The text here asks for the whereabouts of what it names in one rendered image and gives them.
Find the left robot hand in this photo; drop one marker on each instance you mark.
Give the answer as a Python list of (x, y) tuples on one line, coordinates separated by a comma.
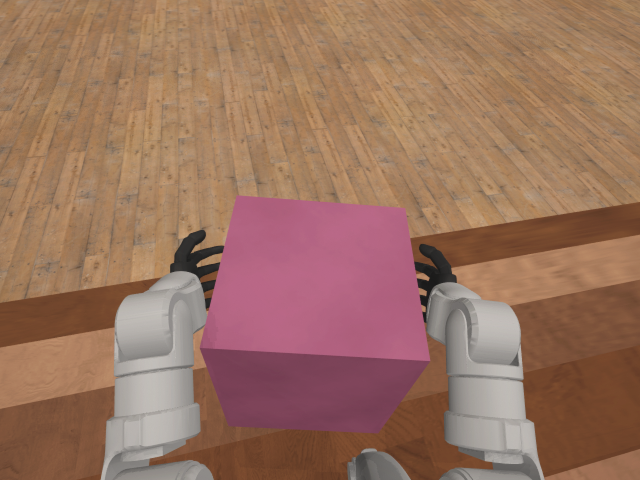
[(184, 261)]

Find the right robot thigh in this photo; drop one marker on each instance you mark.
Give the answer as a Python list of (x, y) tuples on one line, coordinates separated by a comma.
[(375, 465)]

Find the carton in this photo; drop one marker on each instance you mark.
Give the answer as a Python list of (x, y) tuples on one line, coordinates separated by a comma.
[(315, 321)]

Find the robot left upper arm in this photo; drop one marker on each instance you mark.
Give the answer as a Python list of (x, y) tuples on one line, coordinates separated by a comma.
[(182, 470)]

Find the robot left forearm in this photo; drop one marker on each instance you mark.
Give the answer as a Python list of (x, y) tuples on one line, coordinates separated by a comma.
[(154, 409)]

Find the right robot hand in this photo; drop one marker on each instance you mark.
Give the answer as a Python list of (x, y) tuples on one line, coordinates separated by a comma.
[(442, 274)]

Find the robot right forearm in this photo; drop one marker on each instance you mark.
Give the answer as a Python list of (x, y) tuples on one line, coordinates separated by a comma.
[(486, 417)]

